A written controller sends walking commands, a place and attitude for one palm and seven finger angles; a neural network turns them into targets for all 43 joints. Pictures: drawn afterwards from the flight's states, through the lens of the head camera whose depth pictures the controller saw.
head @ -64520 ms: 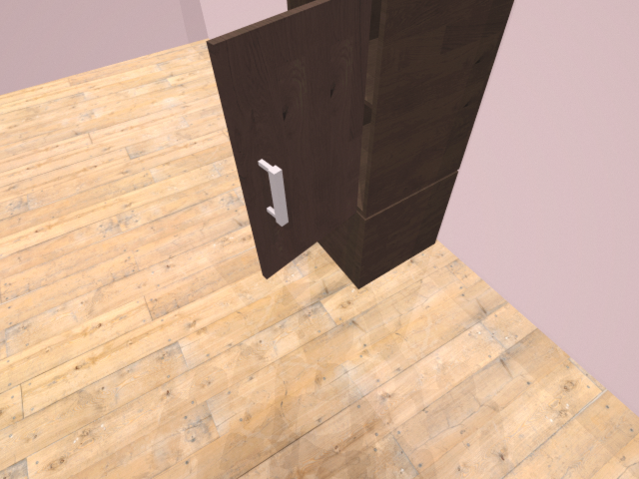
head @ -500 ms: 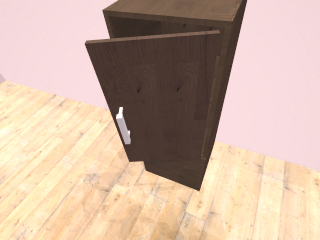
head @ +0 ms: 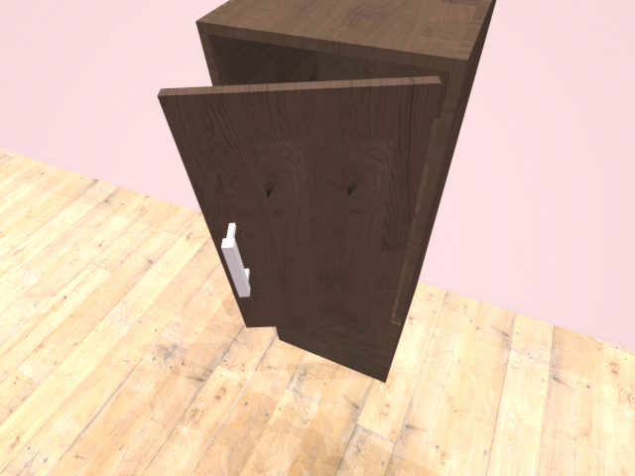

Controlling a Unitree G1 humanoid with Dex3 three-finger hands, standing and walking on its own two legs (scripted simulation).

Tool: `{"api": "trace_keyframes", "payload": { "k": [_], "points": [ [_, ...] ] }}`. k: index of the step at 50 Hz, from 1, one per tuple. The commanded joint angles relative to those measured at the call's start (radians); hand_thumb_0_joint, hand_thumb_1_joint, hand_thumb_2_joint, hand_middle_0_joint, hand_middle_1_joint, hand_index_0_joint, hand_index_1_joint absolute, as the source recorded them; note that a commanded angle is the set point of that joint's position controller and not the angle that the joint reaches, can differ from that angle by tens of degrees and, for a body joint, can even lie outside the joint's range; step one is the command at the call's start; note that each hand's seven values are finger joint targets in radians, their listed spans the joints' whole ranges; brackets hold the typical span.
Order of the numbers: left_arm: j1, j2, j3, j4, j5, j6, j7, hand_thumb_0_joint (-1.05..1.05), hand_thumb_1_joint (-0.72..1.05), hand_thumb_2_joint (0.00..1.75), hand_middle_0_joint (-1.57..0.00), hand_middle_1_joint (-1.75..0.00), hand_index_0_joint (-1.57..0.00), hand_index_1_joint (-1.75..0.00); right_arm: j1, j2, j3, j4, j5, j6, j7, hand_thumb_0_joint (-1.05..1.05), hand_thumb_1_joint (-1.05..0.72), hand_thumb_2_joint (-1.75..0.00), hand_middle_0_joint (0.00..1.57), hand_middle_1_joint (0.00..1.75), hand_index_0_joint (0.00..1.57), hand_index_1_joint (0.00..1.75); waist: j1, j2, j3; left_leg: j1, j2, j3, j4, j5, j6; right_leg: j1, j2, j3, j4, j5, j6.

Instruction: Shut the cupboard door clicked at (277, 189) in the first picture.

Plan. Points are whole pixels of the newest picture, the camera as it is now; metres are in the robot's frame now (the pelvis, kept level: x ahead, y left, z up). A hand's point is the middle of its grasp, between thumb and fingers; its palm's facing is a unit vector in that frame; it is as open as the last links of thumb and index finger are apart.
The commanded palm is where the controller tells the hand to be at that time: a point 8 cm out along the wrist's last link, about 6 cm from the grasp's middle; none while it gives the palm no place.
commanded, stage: look again from close up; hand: left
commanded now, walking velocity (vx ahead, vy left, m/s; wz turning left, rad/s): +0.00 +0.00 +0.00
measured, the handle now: (238, 261) +0.46 +0.17 -0.06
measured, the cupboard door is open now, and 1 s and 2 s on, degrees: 25 25 25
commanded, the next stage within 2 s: raise the hand and make a fist in 0.32 s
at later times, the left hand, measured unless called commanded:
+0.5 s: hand out of the picture +0.11 +0.17 -0.13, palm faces +0.19 -0.96 -0.22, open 7.3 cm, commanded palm +0.12 +0.21 -0.07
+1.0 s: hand out of the picture +0.13 +0.18 -0.06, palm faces +0.11 -0.99 -0.05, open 5.4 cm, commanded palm +0.12 +0.22 -0.07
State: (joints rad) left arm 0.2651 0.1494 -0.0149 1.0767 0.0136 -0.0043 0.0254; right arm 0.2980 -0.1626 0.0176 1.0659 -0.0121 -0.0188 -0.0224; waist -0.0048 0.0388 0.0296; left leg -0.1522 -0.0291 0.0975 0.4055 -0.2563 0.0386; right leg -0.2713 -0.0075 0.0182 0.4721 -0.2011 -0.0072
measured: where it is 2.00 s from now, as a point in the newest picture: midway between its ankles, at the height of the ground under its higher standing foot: outside the picture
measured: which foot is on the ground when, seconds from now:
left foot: down 0.00-1.00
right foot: down 0.00-1.00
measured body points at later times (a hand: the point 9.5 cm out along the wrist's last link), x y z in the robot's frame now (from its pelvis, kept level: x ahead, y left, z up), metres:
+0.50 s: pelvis +0.03 -0.02 -0.01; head +0.05 -0.03 +0.44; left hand +0.10 +0.22 -0.12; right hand +0.07 -0.25 -0.16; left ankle -0.02 +0.09 -0.74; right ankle +0.03 -0.11 -0.74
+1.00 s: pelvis -0.05 -0.03 -0.13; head +0.03 -0.01 +0.31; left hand +0.12 +0.23 -0.05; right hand +0.22 -0.22 -0.18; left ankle -0.02 +0.09 -0.74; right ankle +0.03 -0.11 -0.74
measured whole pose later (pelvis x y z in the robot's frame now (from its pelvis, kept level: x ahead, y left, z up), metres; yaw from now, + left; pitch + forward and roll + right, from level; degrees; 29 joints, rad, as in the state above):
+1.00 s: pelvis -0.05 -0.03 -0.13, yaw +6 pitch +15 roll -2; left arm 0.40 0.21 0.11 -0.05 -0.29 -0.62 -0.29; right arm 0.11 -0.26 -0.01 0.49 0.00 -0.28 -0.04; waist 0.07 0.01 -0.11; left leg -1.04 -0.01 -0.05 1.38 -0.60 0.00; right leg -1.07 -0.02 -0.13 1.31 -0.51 -0.06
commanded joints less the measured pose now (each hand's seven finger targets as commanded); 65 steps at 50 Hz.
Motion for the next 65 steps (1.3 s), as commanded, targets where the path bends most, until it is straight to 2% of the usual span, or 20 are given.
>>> {"api": "trace_keyframes", "payload": {
  "k": [1,20,21,22,23,24,25,26,28,30,32,36,38,42,44,48,50,55,59,65],
  "points": [
    [0.039,0.101,0.018,-0.030,-0.002,-0.021,0.009,0.00,0.90,0.90,-0.20,-0.30,-0.20,-0.30,0.064,-0.085,-0.020,-0.015,0.002,-0.018,-0.009,0.00,-0.90,-0.90,0.20,0.30,0.20,0.30,-0.006,-0.073,0.008,-0.035,0.128,-0.122,-0.084,0.099,0.001,0.040,-0.090,0.108,-0.074,0.132,-0.041],
    [0.032,0.121,0.021,-0.004,-0.005,-0.028,0.009,0.00,0.90,0.90,-0.20,-0.30,-0.20,-0.30,0.029,-0.090,-0.020,0.026,0.000,-0.018,-0.017,0.00,-0.90,-0.90,0.20,0.30,0.20,0.30,0.001,-0.032,-0.014,0.015,0.135,-0.108,-0.071,0.192,-0.014,0.115,-0.100,0.094,-0.077,0.287,-0.049],
    [0.154,0.147,0.036,0.044,0.003,-0.041,0.055,0.00,0.90,0.90,-0.20,-0.30,-0.20,-0.30,-0.075,-0.125,-0.037,-0.037,0.014,-0.021,-0.008,0.00,-0.90,-0.90,0.20,0.30,0.20,0.30,0.051,-0.136,-0.025,-0.060,0.157,-0.054,0.154,0.178,-0.040,0.153,-0.165,0.124,-0.045,0.695,0.007],
    [-0.759,0.743,0.449,-1.522,-0.140,-0.336,0.047,0.00,0.90,0.90,-0.20,-0.30,-0.20,-0.30,0.047,-0.333,-0.089,-0.336,0.006,-0.208,-0.143,0.00,-0.90,-0.90,0.20,0.30,0.20,0.30,-0.104,-0.070,-0.377,0.267,0.119,-0.048,0.203,0.384,-0.001,0.136,-0.083,0.102,0.083,0.450,0.001],
    [-0.093,0.199,0.038,-1.163,-0.135,-0.233,0.048,0.00,0.90,0.90,-0.22,-0.32,-0.22,-0.32,-0.105,-0.172,-0.017,-0.326,0.054,-0.259,-0.130,0.00,-0.90,-0.90,0.20,0.30,0.20,0.30,-0.044,0.260,-0.447,0.144,0.019,-0.046,0.166,0.447,0.003,0.118,0.009,0.020,0.193,0.329,-0.016],
    [-0.089,0.212,0.116,-1.191,-0.180,-0.198,0.091,0.00,0.90,0.90,-0.24,-0.34,-0.24,-0.34,-0.123,-0.201,-0.018,-0.317,0.033,-0.289,-0.117,0.00,-0.90,-0.90,0.20,0.30,0.20,0.30,0.009,0.242,-0.439,0.141,0.046,-0.061,0.111,0.545,-0.022,0.080,0.009,-0.045,0.093,0.225,-0.029],
    [0.165,-0.069,-0.014,-0.935,-0.185,-0.105,0.068,0.00,0.90,0.90,-0.25,-0.36,-0.25,-0.36,-0.110,-0.144,-0.030,-0.303,0.046,-0.300,-0.083,0.00,-0.90,-0.90,0.20,0.30,0.20,0.30,-0.023,0.103,-0.254,0.034,0.072,-0.083,0.086,0.482,-0.027,-0.010,-0.007,-0.081,0.069,0.149,-0.010],
    [-0.057,0.037,0.035,-1.058,-0.188,-0.149,0.072,0.00,0.90,0.90,-0.27,-0.38,-0.27,-0.38,-0.087,-0.206,-0.061,-0.349,0.046,-0.318,-0.065,0.00,-0.90,-0.90,0.20,0.30,0.20,0.30,-0.057,0.062,-0.111,-0.080,0.049,-0.122,0.132,0.317,-0.033,-0.068,-0.014,-0.062,0.075,0.160,-0.008],
    [0.114,0.038,0.114,-0.879,-0.188,-0.250,0.023,0.00,0.90,0.90,-0.31,-0.42,-0.31,-0.42,-0.096,-0.199,-0.086,-0.394,0.023,-0.328,-0.048,0.00,-0.90,-0.90,0.20,0.30,0.20,0.30,-0.026,-0.180,0.017,-0.286,0.025,-0.123,0.204,0.143,-0.033,-0.206,-0.014,-0.091,0.118,0.045,0.001],
    [0.344,-0.017,0.136,-0.725,-0.223,-0.372,-0.075,0.00,0.90,0.90,-0.35,-0.46,-0.35,-0.46,-0.114,-0.177,-0.094,-0.455,0.015,-0.334,-0.018,0.00,-0.90,-0.90,0.20,0.30,0.20,0.30,0.034,-0.360,0.015,-0.443,0.002,-0.117,0.296,0.044,-0.043,-0.251,-0.029,-0.062,0.192,-0.008,0.006],
    [0.441,0.002,0.186,-0.759,-0.270,-0.530,-0.204,0.00,0.90,0.90,-0.38,-0.50,-0.38,-0.50,-0.126,-0.179,-0.110,-0.505,0.005,-0.331,0.006,0.00,-0.90,-0.90,0.20,0.30,0.20,0.30,0.076,-0.417,-0.105,-0.563,-0.019,-0.100,0.400,-0.001,-0.060,-0.218,-0.044,-0.002,0.290,0.046,0.015],
    [0.336,0.122,0.250,-0.813,-0.272,-0.703,-0.402,0.00,0.90,0.90,-0.46,-0.58,-0.46,-0.58,-0.171,-0.199,-0.124,-0.609,0.013,-0.313,0.038,0.00,-0.90,-0.90,0.20,0.30,0.20,0.30,0.086,-0.122,-0.254,-0.708,-0.040,-0.066,0.585,-0.035,-0.055,-0.291,-0.064,0.076,0.460,0.042,-0.020],
    [0.201,0.164,0.263,-0.962,-0.290,-0.694,-0.407,0.00,0.90,0.90,-0.49,-0.62,-0.49,-0.62,-0.199,-0.199,-0.119,-0.674,0.015,-0.307,0.030,0.00,-0.90,-0.90,0.20,0.30,0.20,0.30,0.083,0.015,-0.312,-0.737,-0.040,-0.054,0.634,-0.078,-0.039,-0.375,-0.048,0.091,0.495,-0.123,-0.032],
    [-0.053,0.187,0.246,-1.355,-0.330,-0.746,-0.333,0.00,0.90,0.90,-0.57,-0.70,-0.57,-0.70,-0.166,-0.192,-0.104,-0.712,0.006,-0.312,0.007,0.00,-0.90,-0.90,0.20,0.30,0.20,0.30,0.021,0.102,-0.457,-0.728,-0.009,-0.097,0.729,-0.133,-0.013,-0.494,-0.020,0.093,0.533,-0.299,-0.029],
    [-0.151,0.171,0.177,-1.507,-0.325,-0.770,-0.307,0.00,0.90,0.90,-0.60,-0.74,-0.60,-0.74,-0.163,-0.205,-0.091,-0.709,0.002,-0.312,-0.013,0.00,-0.90,-0.90,0.20,0.30,0.20,0.30,-0.035,0.061,-0.462,-0.724,0.008,-0.130,0.753,-0.166,0.000,-0.580,0.003,0.062,0.566,-0.325,-0.032],
    [-0.053,0.141,0.076,-1.413,-0.299,-0.672,-0.336,0.00,0.90,0.90,-0.68,-0.82,-0.68,-0.82,-0.121,-0.230,-0.079,-0.695,0.017,-0.299,-0.038,0.00,-0.90,-0.90,0.20,0.30,0.20,0.30,-0.068,0.022,-0.382,-0.802,0.015,-0.152,0.755,-0.275,0.002,-0.626,0.011,0.028,0.555,-0.408,-0.024],
    [0.044,0.151,0.090,-1.275,-0.286,-0.544,-0.360,0.00,0.90,0.90,-0.71,-0.86,-0.71,-0.86,-0.107,-0.230,-0.073,-0.698,0.033,-0.280,-0.046,0.00,-0.90,-0.90,0.20,0.30,0.20,0.30,-0.057,-0.036,-0.368,-0.849,0.013,-0.152,0.750,-0.290,0.000,-0.606,0.006,0.025,0.532,-0.442,-0.015],
    [0.177,0.212,0.235,-1.257,-0.308,-0.252,-0.337,0.00,0.90,0.90,-0.81,-0.96,-0.81,-0.96,-0.153,-0.204,-0.067,-0.782,0.065,-0.216,-0.049,0.00,-0.90,-0.90,0.20,0.30,0.20,0.30,0.057,-0.101,-0.439,-0.853,-0.002,-0.133,0.665,-0.256,-0.012,-0.438,-0.010,0.027,0.485,-0.466,-0.006],
    [0.135,0.212,0.315,-1.414,-0.333,-0.335,-0.196,0.00,0.90,0.90,-0.88,-1.04,-0.88,-1.04,-0.168,-0.165,-0.057,-0.772,0.041,-0.225,-0.052,0.00,-0.90,-0.90,0.20,0.30,0.20,0.30,0.082,-0.072,-0.445,-0.816,0.009,-0.144,0.651,-0.173,-0.021,-0.435,0.007,-0.018,0.532,-0.354,-0.018],
    [0.096,0.120,0.117,-1.346,-0.258,-0.549,-0.203,0.00,0.90,0.90,-0.99,-1.16,-0.99,-1.16,-0.103,-0.203,-0.059,-0.712,0.012,-0.263,-0.032,0.00,-0.90,-0.90,0.20,0.30,0.20,0.30,-0.025,-0.020,-0.332,-0.800,0.019,-0.179,0.658,-0.248,-0.025,-0.652,0.013,-0.077,0.602,-0.343,-0.027]
  ]
}}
